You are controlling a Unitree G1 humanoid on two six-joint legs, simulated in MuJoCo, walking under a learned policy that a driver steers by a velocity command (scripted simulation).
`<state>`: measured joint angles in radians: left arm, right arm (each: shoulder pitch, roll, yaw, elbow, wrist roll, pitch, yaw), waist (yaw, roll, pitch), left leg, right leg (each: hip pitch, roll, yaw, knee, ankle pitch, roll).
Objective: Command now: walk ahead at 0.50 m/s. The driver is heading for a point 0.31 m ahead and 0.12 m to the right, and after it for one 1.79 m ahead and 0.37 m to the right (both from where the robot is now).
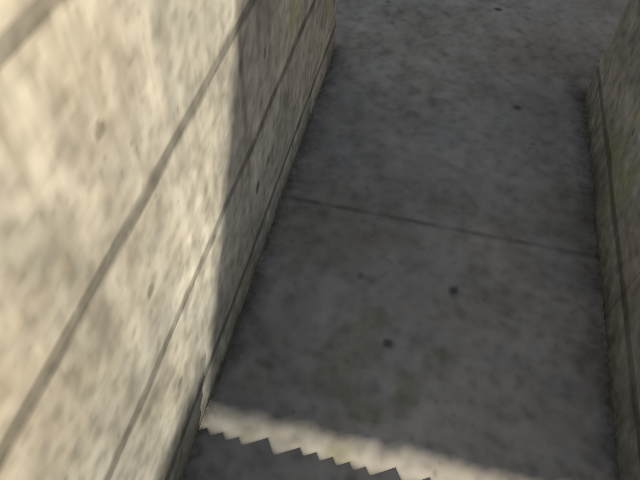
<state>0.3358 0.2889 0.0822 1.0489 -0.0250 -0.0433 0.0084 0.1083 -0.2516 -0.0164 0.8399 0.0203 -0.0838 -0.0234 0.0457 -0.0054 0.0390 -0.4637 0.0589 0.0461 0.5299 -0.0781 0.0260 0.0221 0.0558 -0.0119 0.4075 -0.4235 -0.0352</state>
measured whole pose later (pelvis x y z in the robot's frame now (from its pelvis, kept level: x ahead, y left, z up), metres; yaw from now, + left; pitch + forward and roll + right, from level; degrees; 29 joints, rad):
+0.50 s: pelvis +0.27 -0.07 -0.02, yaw -9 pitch +1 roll +0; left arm 0.07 0.27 0.08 0.79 0.02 -0.01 -0.02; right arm 0.33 -0.31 -0.08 0.90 0.01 -0.08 -0.07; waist -0.03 -0.02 0.08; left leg -0.14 0.13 0.06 0.94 -0.61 -0.10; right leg -0.53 0.06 -0.01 0.64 -0.14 -0.06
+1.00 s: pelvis +0.38 -0.09 +0.01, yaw -20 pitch +1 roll +0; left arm 0.18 0.29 0.05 0.63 0.01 0.02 0.05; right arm 0.13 -0.24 -0.06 0.77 -0.04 -0.04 -0.01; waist -0.02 -0.04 0.04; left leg -0.29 -0.02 -0.06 0.48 -0.21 0.01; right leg -0.30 0.15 0.16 0.50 -0.22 -0.05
